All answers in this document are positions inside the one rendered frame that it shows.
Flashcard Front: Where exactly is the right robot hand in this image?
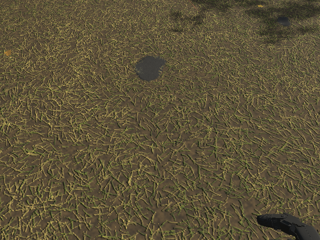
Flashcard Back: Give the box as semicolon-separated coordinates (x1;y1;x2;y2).
256;212;320;240

